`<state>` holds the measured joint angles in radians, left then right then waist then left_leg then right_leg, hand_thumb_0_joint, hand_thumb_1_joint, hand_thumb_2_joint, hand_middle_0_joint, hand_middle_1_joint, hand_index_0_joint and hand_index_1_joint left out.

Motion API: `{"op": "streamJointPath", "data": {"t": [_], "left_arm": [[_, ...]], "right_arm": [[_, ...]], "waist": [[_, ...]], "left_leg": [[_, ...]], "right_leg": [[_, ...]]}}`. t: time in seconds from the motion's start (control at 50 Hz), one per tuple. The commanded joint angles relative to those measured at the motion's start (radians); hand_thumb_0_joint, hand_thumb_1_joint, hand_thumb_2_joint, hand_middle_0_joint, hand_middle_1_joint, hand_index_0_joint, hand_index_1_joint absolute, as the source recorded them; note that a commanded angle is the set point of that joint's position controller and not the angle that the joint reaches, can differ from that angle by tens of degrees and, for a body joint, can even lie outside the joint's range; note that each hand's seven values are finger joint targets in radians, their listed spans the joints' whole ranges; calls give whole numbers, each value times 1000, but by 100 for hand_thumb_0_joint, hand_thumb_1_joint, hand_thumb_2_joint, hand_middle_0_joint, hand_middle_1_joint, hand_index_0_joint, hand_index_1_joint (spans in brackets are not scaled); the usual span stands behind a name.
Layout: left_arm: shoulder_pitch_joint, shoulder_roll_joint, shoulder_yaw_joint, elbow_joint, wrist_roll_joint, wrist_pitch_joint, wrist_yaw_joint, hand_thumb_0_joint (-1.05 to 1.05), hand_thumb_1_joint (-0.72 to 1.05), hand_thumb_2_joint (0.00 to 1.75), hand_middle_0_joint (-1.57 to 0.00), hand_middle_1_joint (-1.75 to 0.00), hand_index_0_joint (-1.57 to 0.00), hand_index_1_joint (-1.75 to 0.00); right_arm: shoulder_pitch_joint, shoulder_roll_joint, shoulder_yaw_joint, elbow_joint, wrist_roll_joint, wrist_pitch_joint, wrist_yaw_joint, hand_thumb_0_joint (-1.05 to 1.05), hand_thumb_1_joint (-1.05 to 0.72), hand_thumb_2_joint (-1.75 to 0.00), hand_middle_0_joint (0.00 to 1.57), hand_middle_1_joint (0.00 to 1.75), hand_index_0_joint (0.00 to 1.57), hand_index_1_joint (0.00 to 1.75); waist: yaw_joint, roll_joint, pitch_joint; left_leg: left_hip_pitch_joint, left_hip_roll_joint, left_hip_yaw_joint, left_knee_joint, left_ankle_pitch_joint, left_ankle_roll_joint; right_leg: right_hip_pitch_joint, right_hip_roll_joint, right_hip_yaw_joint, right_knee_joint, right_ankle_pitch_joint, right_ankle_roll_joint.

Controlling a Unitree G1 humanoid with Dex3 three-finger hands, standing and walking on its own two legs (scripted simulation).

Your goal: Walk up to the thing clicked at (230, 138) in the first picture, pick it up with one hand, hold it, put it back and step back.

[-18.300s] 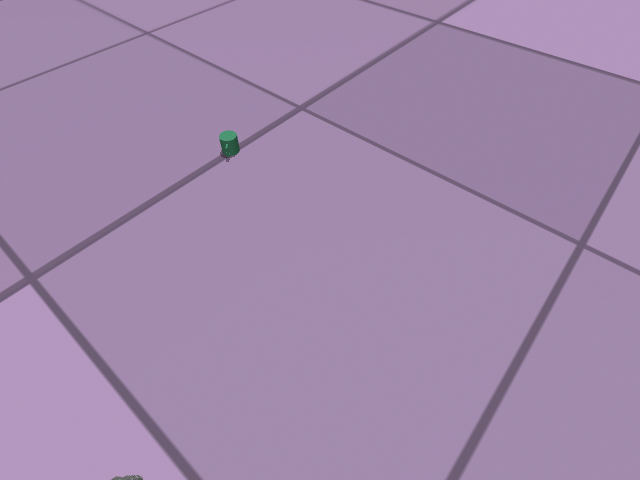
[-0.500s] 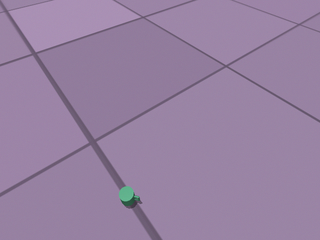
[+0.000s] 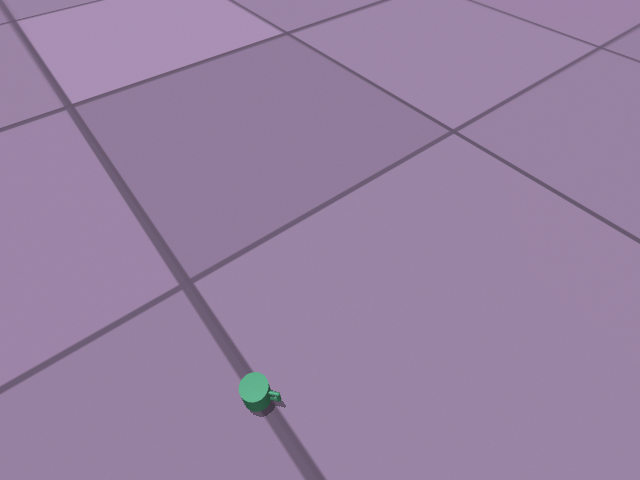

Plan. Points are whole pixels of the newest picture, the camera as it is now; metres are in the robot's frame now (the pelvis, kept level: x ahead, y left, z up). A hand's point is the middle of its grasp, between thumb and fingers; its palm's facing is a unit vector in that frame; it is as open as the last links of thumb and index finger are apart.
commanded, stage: stand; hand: left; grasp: from above
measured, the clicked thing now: (261, 393) +0.44 +0.21 -0.74
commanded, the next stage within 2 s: rise first in 0.18 s
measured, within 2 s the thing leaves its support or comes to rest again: neither
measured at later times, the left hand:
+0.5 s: hand (158, 476) +0.15 +0.25 -0.17, palm faces +0.00 -0.94 -0.35, open 8.8 cm
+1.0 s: hand out of the picture +0.13 +0.26 -0.21, palm faces -0.13 -0.89 -0.44, open 13.9 cm
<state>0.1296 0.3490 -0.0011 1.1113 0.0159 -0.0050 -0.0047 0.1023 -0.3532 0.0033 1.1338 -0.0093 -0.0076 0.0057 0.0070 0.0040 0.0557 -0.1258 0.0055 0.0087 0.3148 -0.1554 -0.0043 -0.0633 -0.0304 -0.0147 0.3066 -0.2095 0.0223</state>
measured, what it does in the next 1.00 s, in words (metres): lowers itself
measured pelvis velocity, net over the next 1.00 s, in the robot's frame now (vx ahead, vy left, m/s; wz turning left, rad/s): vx -0.01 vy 0.01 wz -0.01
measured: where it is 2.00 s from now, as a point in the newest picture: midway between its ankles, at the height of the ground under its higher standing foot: outside the picture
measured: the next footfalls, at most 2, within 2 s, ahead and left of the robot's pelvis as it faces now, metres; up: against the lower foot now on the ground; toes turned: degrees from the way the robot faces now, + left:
none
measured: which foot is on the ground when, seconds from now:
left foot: down 0.00-1.00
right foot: down 0.00-1.00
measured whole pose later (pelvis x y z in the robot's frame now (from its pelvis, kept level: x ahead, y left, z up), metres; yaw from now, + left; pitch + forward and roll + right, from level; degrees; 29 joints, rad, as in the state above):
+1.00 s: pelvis -0.01 +0.01 -0.08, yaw -1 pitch +15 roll -2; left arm 0.22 0.31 0.13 0.53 0.21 0.21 0.00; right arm 0.22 -0.25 -0.04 0.58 0.01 -0.12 -0.04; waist -0.02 0.01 -0.09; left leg -0.84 0.03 -0.01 1.04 -0.46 0.00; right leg -0.76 -0.01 -0.02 1.00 -0.51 0.02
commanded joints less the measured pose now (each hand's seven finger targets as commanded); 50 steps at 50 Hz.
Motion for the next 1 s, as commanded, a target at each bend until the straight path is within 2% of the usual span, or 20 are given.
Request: {"op": "streamJointPath", "data": {"t": [0.0, 0.08, 0.18, 0.26, 0.28, 0.3, 0.32, 0.34, 0.36, 0.38, 0.4, 0.42, 0.44, 0.54, 0.62, 0.68, 0.7, 0.74, 0.84, 0.98], "left_arm": [[-31, 212, 42, -53, -7, -20, 14, 0, 90, 90, -20, -30, -20, -30], [-25, 216, 43, -53, -5, -21, 13, 0, 90, 90, -20, -30, -20, -30], [-33, 217, 40, -59, -5, -25, 16, 0, 90, 90, -20, -30, -20, -30], [-24, 211, 38, -56, -6, -24, 15, 0, 82, 98, -14, -38, -13, -38], [-375, 41, 42, -407, -53, -119, 28, 0, 74, 102, -15, -46, -12, -46], [-517, 126, 75, -376, -50, -115, 37, 0, 66, 101, -16, -54, -12, -54], [-299, 201, 126, -179, -29, -75, 41, 0, 58, 96, -16, -62, -14, -62], [-243, 198, 135, -69, -3, -48, 28, 0, 50, 95, -14, -70, -14, -70], [-317, 217, 146, -88, 16, -44, 13, 0, 42, 98, -9, -78, -10, -78], [-331, 255, 181, -133, 45, -56, 7, 0, 34, 96, -8, -86, -10, -86], [-178, 245, 207, -59, 73, -40, 1, 0, 26, 95, -5, -94, -9, -94], [-93, 201, 202, -56, 85, -26, -5, 0, 18, 98, -2, -102, -6, -101], [-103, 207, 205, -142, 95, -17, -5, 0, 10, 100, 0, -108, -3, -104], [-100, 161, 189, -223, 127, 101, 13, 0, -26, 97, -3, -109, -6, -107], [-116, 161, 200, -317, 141, 135, 25, 0, -50, 96, -6, -110, -8, -109], [-106, 179, 216, -444, 151, 132, 23, 0, -53, 97, -7, -111, -8, -110], [-48, 178, 222, -423, 158, 138, 21, 0, -54, 97, -7, -111, -8, -110], [-42, 161, 208, -504, 170, 137, 16, 0, -56, 98, -7, -110, -8, -110], [26, 155, 204, -625, 188, 166, 13, 0, -56, 99, -7, -108, -7, -109], [109, 151, 197, -760, 214, 212, 21, 0, -54, 96, -6, -110, -7, -109]], "right_arm": [[-31, -213, -37, -56, 2, -24, -14, 0, -90, -90, 20, 30, 20, 30], [-43, -217, -39, -58, 1, -25, -14, 0, -90, -90, 20, 30, 20, 30], [-33, -213, -42, -59, 0, -23, -13, 0, -90, -90, 20, 30, 20, 30], [-35, -215, -40, -59, 1, -22, -14, 0, -94, -92, 20, 30, 20, 30], [-3, -44, 1, -339, 69, -74, -34, 0, -102, -93, 20, 30, 20, 30], [37, -80, -10, -294, 68, -72, -44, 0, -96, -92, 20, 30, 20, 30], [88, -110, -29, -288, 73, -58, -53, 0, -94, -91, 20, 30, 20, 30], [106, -110, -43, -301, 63, -52, -53, 0, -95, -91, 20, 30, 20, 30], [110, -105, -51, -331, 59, -55, -53, 0, -91, -90, 20, 30, 20, 30], [124, -103, -69, -360, 42, -62, -54, 0, -95, -91, 20, 30, 20, 30], [150, -102, -83, -374, 32, -65, -49, 0, -92, -90, 20, 30, 20, 30], [165, -95, -89, -397, 28, -66, -42, 0, -96, -91, 20, 30, 20, 30], [158, -94, -93, -435, 29, -68, -40, 0, -92, -91, 20, 30, 20, 30], [108, -74, -89, -542, 39, -73, -34, 0, -91, -90, 20, 30, 20, 30], [124, -63, -89, -586, 35, -94, -28, 0, -89, -90, 20, 30, 20, 30], [142, -58, -94, -610, 35, -116, -31, 0, -90, -90, 20, 30, 20, 30], [160, -58, -96, -601, 34, -121, -33, 0, -89, -90, 20, 30, 20, 30], [160, -53, -100, -619, 30, -133, -39, 0, -91, -90, 20, 30, 20, 30], [140, -51, -99, -651, 26, -153, -48, 0, -90, -90, 20, 30, 20, 30], [123, -39, -92, -693, 21, -177, -58, 0, -89, -90, 20, 30, 20, 30]], "waist": [[-9, -5, -69], [-4, -6, -72], [-9, -18, -95], [-7, -3, -77], [-132, 30, -11], [-93, 1, -64], [-62, 4, -48], [-63, -59, -71], [-53, -68, -104], [-35, -44, -218], [-5, -5, -267], [14, 12, -275], [27, 55, -326], [0, 7, -250], [-13, -8, -248], [-18, 19, -315], [-21, 28, -331], [-27, 48, -359], [-38, 57, -349], [-40, 63, -378]], "left_leg": [[34, 124, -102, -39, 140, 21], [42, 124, -105, -40, 132, 22], [57, 129, -102, -19, 205, 24], [40, 125, -100, -24, 163, 23], [-86, -5, 30, 44, 6, 15], [-68, -9, 20, 61, -7, 15], [-92, -9, 28, 69, -20, 14], [-133, -13, 24, 118, -14, 22], [-147, -9, 17, 148, 3, 23], [-137, -10, 19, 193, 56, 22], [-152, -16, 16, 220, 88, 12], [-181, -20, 19, 239, 97, 8], [-162, -21, 20, 237, 114, 3], [-239, -10, 5, 261, 57, 4], [-331, -7, 6, 348, -29, 9], [-363, -2, 2, 420, -17, 12], [-369, 3, 1, 447, 16, 11], [-378, 7, -3, 489, 41, 12], [-440, 18, -24, 539, -26, 8], [-519, 21, -31, 619, -57, 13]], "right_leg": [[-29, -110, 82, -48, 122, -39], [-36, -108, 80, -49, 116, -38], [-25, -111, 74, -43, 174, -36], [-21, -112, 81, -55, 150, -37], [-282, 25, 10, 39, 107, -30], [-226, 24, -6, 49, 82, -30], [-221, 29, -13, 55, 45, -37], [-256, 30, -13, 84, 39, -36], [-267, 32, -18, 121, 53, -38], [-249, 28, -11, 169, 111, -36], [-244, 28, -15, 205, 124, -44], [-253, 30, -13, 227, 120, -46], [-242, 33, -13, 236, 129, -50], [-315, 47, -28, 253, 53, -44], [-418, 48, -26, 330, -29, -42], [-468, 47, -18, 405, -13, -38], [-479, 47, -19, 437, 18, -38], [-525, 46, -17, 479, 37, -36], [-615, 51, -24, 537, -43, -38], [-690, 50, -23, 608, -71, -39]]}}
